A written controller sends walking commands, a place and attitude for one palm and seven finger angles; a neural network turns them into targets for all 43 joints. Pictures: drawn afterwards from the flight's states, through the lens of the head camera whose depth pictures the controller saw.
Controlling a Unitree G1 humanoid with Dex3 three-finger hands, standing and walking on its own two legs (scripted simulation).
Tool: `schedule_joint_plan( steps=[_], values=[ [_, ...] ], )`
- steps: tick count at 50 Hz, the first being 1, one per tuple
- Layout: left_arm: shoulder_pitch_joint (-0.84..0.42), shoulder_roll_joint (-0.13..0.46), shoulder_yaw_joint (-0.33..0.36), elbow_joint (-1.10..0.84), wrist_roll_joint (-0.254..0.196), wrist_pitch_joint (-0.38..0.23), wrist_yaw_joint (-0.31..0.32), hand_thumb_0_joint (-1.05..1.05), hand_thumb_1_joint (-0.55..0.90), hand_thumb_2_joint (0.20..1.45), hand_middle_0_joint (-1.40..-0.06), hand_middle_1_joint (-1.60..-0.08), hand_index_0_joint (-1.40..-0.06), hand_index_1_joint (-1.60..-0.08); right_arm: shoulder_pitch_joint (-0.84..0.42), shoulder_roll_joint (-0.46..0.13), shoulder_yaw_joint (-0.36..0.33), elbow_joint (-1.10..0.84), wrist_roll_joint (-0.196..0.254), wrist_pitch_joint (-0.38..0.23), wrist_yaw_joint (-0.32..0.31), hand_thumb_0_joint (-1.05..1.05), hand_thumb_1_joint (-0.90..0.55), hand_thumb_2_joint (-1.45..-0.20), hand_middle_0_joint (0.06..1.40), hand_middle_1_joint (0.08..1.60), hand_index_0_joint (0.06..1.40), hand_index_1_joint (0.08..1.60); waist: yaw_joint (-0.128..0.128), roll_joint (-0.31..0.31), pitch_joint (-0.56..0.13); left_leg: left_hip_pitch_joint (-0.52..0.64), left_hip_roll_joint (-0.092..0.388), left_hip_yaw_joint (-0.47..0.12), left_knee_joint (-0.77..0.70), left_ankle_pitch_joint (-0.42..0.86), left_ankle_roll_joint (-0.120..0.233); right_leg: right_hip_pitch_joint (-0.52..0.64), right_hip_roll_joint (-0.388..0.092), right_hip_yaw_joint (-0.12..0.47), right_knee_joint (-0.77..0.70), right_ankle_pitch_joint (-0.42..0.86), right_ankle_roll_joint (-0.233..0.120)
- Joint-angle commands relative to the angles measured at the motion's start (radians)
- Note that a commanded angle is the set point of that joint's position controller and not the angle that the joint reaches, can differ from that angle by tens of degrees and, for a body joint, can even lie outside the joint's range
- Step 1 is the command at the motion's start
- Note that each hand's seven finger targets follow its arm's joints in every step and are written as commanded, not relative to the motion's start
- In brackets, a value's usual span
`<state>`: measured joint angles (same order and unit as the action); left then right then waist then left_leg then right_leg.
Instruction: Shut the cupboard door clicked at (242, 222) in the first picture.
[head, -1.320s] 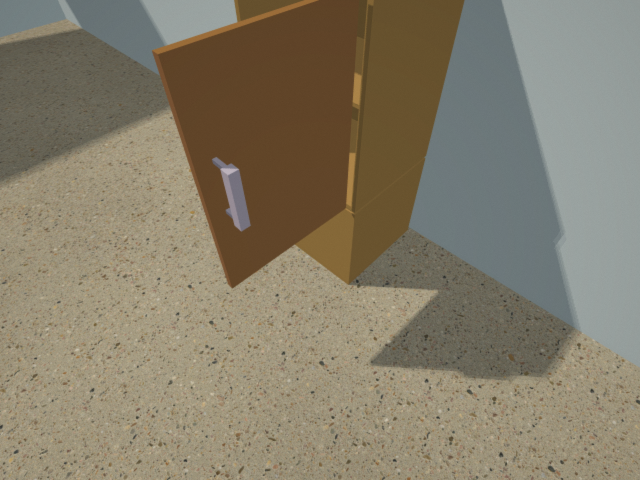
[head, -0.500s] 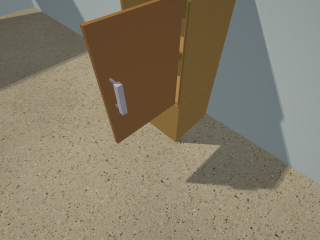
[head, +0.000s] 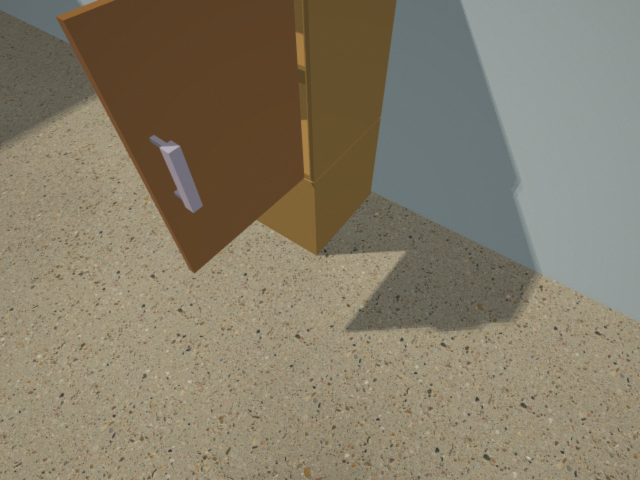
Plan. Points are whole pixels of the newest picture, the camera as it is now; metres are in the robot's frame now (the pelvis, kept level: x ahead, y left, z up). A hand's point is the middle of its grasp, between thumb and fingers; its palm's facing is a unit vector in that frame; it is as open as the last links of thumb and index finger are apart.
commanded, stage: walk to a spot facing it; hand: left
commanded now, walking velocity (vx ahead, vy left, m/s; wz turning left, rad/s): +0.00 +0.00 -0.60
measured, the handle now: (175, 174) +0.59 +0.31 -0.02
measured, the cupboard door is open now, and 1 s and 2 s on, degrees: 87 87 87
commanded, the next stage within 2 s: none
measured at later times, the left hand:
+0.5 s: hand out of the picture +0.06 +0.17 -0.16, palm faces -0.18 -0.95 -0.24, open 7.4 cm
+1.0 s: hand (268, 440) +0.19 +0.10 -0.16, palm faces -0.56 -0.79 -0.26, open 7.4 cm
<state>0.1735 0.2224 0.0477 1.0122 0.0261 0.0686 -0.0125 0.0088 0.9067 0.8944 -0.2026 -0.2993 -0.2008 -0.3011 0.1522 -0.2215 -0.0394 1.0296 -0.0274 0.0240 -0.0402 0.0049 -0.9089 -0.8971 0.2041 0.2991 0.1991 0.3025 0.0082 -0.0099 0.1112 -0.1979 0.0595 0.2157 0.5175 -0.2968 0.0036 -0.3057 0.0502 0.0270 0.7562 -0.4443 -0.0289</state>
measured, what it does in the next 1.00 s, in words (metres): steps on the spot, turning right: left foot, then right foot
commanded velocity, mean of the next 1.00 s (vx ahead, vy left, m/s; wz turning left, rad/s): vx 0.08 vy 0.00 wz -0.60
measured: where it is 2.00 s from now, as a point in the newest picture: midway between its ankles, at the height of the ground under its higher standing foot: (440, 464)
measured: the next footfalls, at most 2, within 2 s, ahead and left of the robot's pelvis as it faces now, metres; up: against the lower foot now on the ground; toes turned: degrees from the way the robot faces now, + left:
left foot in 0.58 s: +0.05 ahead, +0.12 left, +0.00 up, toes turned -20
right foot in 0.96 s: -0.07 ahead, -0.14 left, +0.00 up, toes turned -36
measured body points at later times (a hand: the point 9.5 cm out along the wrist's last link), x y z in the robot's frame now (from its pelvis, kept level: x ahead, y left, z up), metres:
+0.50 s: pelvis -0.02 -0.02 +0.01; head +0.04 -0.03 +0.46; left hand +0.07 +0.22 -0.14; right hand +0.07 -0.30 -0.12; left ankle +0.01 +0.14 -0.69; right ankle -0.01 -0.12 -0.73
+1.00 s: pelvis -0.02 -0.03 -0.01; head +0.02 -0.06 +0.44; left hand +0.22 +0.14 -0.14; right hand -0.15 -0.27 -0.16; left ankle +0.01 +0.12 -0.70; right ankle -0.10 -0.12 -0.73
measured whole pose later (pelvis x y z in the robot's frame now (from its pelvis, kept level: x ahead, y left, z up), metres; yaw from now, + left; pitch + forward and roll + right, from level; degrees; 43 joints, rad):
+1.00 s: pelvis -0.02 -0.03 -0.01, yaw -34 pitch +1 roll -1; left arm 0.15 0.25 0.07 0.90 0.03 0.02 -0.05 0.01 0.91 0.89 -0.20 -0.30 -0.20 -0.30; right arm 0.26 -0.28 -0.06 0.96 -0.02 0.04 -0.01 0.01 -0.91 -0.90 0.20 0.30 0.20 0.30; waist -0.02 0.05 0.08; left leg -0.35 0.16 0.10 0.91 -0.54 -0.06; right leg -0.29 0.00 -0.04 0.62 -0.34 -0.01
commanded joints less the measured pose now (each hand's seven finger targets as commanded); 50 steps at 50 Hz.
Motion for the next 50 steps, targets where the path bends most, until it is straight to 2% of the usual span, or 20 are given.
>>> schedule_joint_plan(
  steps=[1, 3, 4, 5, 6, 7, 12, 21, 26, 27, 29, 30, 32, 35, 41, 45, 46, 47, 48, 50],
  values=[
    [0.026, 0.096, 0.041, -0.108, 0.0, -0.014, -0.001, 0.0, 0.9, 0.9, -0.2, -0.3, -0.2, -0.3, -0.018, -0.204, -0.048, -0.083, -0.011, -0.02, -0.013, 0.0, -0.9, -0.9, 0.2, 0.3, 0.2, 0.3, 0.027, 0.153, -0.105, 0.026, 0.363, -0.232, -0.138, 0.425, 0.154, -0.02, -0.099, 0.003, 0.088, -0.083, 0.015],
    [0.139, 0.104, 0.052, -0.078, 0.003, -0.019, -0.004, 0.0, 0.9, 0.9, -0.2, -0.3, -0.2, -0.3, -0.07, -0.209, -0.053, -0.103, -0.004, -0.01, -0.008, 0.0, -0.9, -0.9, 0.2, 0.3, 0.2, 0.3, 0.081, 0.077, -0.128, -0.063, 0.269, -0.123, 0.024, 0.276, 0.07, 0.131, -0.08, -0.047, -0.132, 0.143, 0.023],
    [0.188, 0.169, 0.065, -0.065, 0.013, -0.032, 0.002, 0.0, 0.9, 0.9, -0.2, -0.3, -0.2, -0.3, -0.083, -0.176, -0.055, -0.121, 0.009, -0.002, -0.005, 0.0, -0.9, -0.9, 0.2, 0.3, 0.2, 0.3, 0.102, -0.158, -0.126, -0.132, 0.143, -0.047, 0.239, 0.074, -0.001, 0.167, -0.156, 0.107, -0.344, 0.379, 0.0],
    [0.189, 0.268, 0.081, -0.073, 0.018, -0.041, 0.018, 0.0, 0.9, 0.9, -0.2, -0.3, -0.2, -0.3, -0.09, -0.11, -0.047, -0.16, 0.016, 0.003, 0.001, 0.0, -0.9, -0.9, 0.2, 0.3, 0.2, 0.3, 0.1, -0.438, -0.085, -0.348, -0.03, -0.05, 0.499, -0.36, -0.061, 0.186, -0.381, 0.504, -0.469, 0.622, -0.101],
    [0.187, 0.265, 0.08, -0.077, 0.001, -0.044, 0.028, 0.0, 0.9, 0.9, -0.2, -0.3, -0.2, -0.3, -0.082, -0.13, -0.047, -0.159, 0.016, 0.014, 0.005, 0.0, -0.9, -0.9, 0.2, 0.3, 0.2, 0.3, 0.093, -0.327, -0.083, -0.357, -0.02, -0.196, 0.636, -0.346, -0.047, 0.162, -0.41, 0.517, -0.472, 0.611, -0.177],
    [0.133, 0.257, 0.076, -0.097, -0.001, -0.044, 0.027, 0.0, 0.9, 0.9, -0.2, -0.3, -0.2, -0.3, -0.061, -0.121, -0.049, -0.15, 0.019, 0.016, 0.016, 0.0, -0.9, -0.9, 0.2, 0.3, 0.2, 0.3, 0.056, -0.216, -0.059, -0.364, 0.006, -0.211, 0.679, -0.278, -0.046, 0.101, -0.384, 0.449, -0.47, 0.415, -0.204],
    [0.099, 0.178, 0.066, -0.126, -0.004, -0.061, 0.043, 0.0, 0.9, 0.9, -0.2, -0.3, -0.2, -0.3, -0.078, -0.085, -0.045, -0.146, 0.016, 0.014, 0.01, 0.0, -0.9, -0.9, 0.2, 0.3, 0.2, 0.3, 0.025, -0.07, -0.154, -0.371, 0.0, -0.254, 0.637, -0.118, -0.073, 0.205, -0.266, 0.375, -0.381, 0.652, -0.151],
    [0.124, 0.194, 0.078, -0.129, 0.006, -0.046, 0.034, 0.0, 0.9, 0.9, -0.2, -0.3, -0.2, -0.3, -0.122, -0.08, -0.04, -0.192, 0.025, 0.004, 0.0, 0.0, -0.9, -0.9, 0.2, 0.3, 0.2, 0.3, 0.045, -0.162, -0.153, -0.282, -0.048, -0.249, 0.365, -0.148, -0.067, 0.203, -0.227, 0.445, -0.386, 0.629, -0.169],
    [0.046, 0.204, 0.081, -0.155, 0.001, -0.036, 0.029, 0.0, 0.9, 0.9, -0.2, -0.3, -0.2, -0.3, -0.015, -0.088, -0.041, -0.175, 0.034, -0.011, -0.005, 0.0, -0.9, -0.9, 0.2, 0.3, 0.2, 0.3, -0.012, -0.136, -0.188, -0.037, -0.077, -0.245, 0.037, -0.039, -0.045, 0.068, -0.174, 0.47, -0.339, 0.537, -0.107],
    [0.017, 0.19, 0.076, -0.163, -0.005, -0.033, 0.027, 0.0, 0.9, 0.9, -0.2, -0.3, -0.2, -0.3, 0.035, -0.109, -0.044, -0.159, 0.034, -0.019, -0.01, 0.0, -0.9, -0.9, 0.2, 0.3, 0.2, 0.3, -0.04, -0.102, -0.199, 0.123, -0.051, -0.242, -0.09, 0.036, -0.036, -0.046, -0.139, 0.435, -0.307, 0.45, -0.061],
    [0.019, 0.1, 0.054, -0.202, -0.019, -0.034, 0.008, 0.0, 0.9, 0.9, -0.2, -0.3, -0.2, -0.3, 0.064, -0.264, -0.073, -0.177, 0.012, -0.031, -0.016, 0.0, -0.9, -0.9, 0.2, 0.3, 0.2, 0.3, -0.047, 0.329, -0.183, 0.243, 0.38, -0.669, -0.3, 0.047, 0.105, -0.33, 0.062, 0.139, 0.05, -0.141, 0.05],
    [-0.04, 0.148, 0.061, -0.215, -0.002, -0.026, 0.004, 0.0, 0.9, 0.9, -0.2, -0.3, -0.2, -0.3, 0.058, -0.272, -0.067, -0.185, 0.001, -0.024, -0.02, 0.0, -0.9, -0.9, 0.2, 0.3, 0.2, 0.3, -0.058, 0.224, -0.116, 0.088, 0.461, -0.679, -0.292, 0.135, 0.184, -0.312, 0.007, 0.089, 0.243, -0.176, 0.075],
    [0.007, 0.146, 0.08, -0.189, 0.014, -0.02, -0.011, 0.0, 0.9, 0.9, -0.2, -0.3, -0.2, -0.3, -0.03, -0.193, -0.04, -0.215, -0.01, -0.033, -0.02, 0.0, -0.9, -0.9, 0.2, 0.3, 0.2, 0.3, 0.015, 0.159, -0.1, -0.014, 0.327, -0.498, -0.255, 0.273, 0.166, -0.263, -0.013, 0.063, 0.424, -0.049, 0.095],
    [0.015, 0.119, 0.069, -0.182, 0.002, -0.012, -0.025, 0.0, 0.9, 0.9, -0.2, -0.3, -0.2, -0.3, -0.034, -0.165, -0.031, -0.22, -0.008, -0.033, -0.017, 0.0, -0.9, -0.9, 0.2, 0.3, 0.2, 0.3, 0.023, 0.203, -0.097, 0.022, 0.222, -0.282, -0.187, 0.417, 0.115, -0.279, -0.042, 0.007, 0.434, 0.019, 0.105],
    [-0.101, 0.079, 0.039, -0.219, -0.002, -0.026, -0.042, 0.0, 0.9, 0.9, -0.2, -0.3, -0.2, -0.3, 0.127, -0.205, -0.05, -0.164, -0.011, -0.032, 0.0, 0.0, -0.9, -0.9, 0.2, 0.3, 0.2, 0.3, -0.054, 0.221, -0.153, 0.128, 0.249, -0.211, -0.141, 0.364, 0.111, -0.157, -0.058, -0.108, 0.064, -0.001, 0.086],
    [-0.025, 0.107, 0.043, -0.181, 0.0, -0.044, -0.051, 0.0, 0.9, 0.9, -0.2, -0.3, -0.2, -0.3, 0.106, -0.232, -0.056, -0.159, -0.008, -0.031, 0.015, 0.0, -0.9, -0.9, 0.2, 0.3, 0.2, 0.3, -0.006, 0.19, -0.16, 0.001, 0.245, -0.159, -0.017, 0.088, 0.055, 0.105, -0.024, -0.17, -0.237, 0.069, 0.041],
    [0.078, 0.152, 0.057, -0.144, 0.003, -0.054, -0.045, 0.0, 0.9, 0.9, -0.2, -0.3, -0.2, -0.3, 0.09, -0.208, -0.052, -0.169, 0.001, -0.033, 0.022, 0.0, -0.9, -0.9, 0.2, 0.3, 0.2, 0.3, 0.046, 0.079, -0.188, -0.157, 0.192, -0.091, 0.144, -0.006, 0.006, 0.323, -0.065, -0.095, -0.35, 0.108, 0.005],
    [0.203, 0.294, 0.088, -0.105, 0.012, -0.067, -0.027, 0.0, 0.9, 0.9, -0.2, -0.3, -0.2, -0.3, 0.033, -0.116, -0.031, -0.216, 0.018, -0.036, 0.032, 0.0, -0.9, -0.9, 0.2, 0.3, 0.2, 0.3, 0.114, -0.324, -0.204, -0.471, 0.046, 0.034, 0.455, -0.318, -0.064, 0.532, -0.351, 0.336, -0.472, 0.113, -0.107],
    [0.271, 0.338, 0.099, -0.089, -0.007, -0.066, -0.002, 0.0, 0.9, 0.9, -0.2, -0.3, -0.2, -0.3, -0.096, -0.138, -0.021, -0.274, 0.009, -0.034, 0.029, 0.0, -0.9, -0.9, 0.2, 0.3, 0.2, 0.3, 0.171, -0.358, -0.155, -0.617, 0.021, -0.122, 0.624, -0.427, -0.067, 0.481, -0.469, 0.541, -0.496, 0.251, -0.21],
    [0.191, 0.262, 0.085, -0.104, -0.005, -0.077, 0.016, 0.0, 0.9, 0.9, -0.2, -0.3, -0.2, -0.3, -0.092, -0.139, -0.033, -0.263, 0.012, -0.042, 0.036, 0.0, -0.9, -0.9, 0.2, 0.3, 0.2, 0.3, 0.1, -0.197, -0.088, -0.63, 0.087, -0.219, 0.666, -0.254, -0.063, 0.399, -0.405, 0.437, -0.47, 0.187, -0.228]
  ],
)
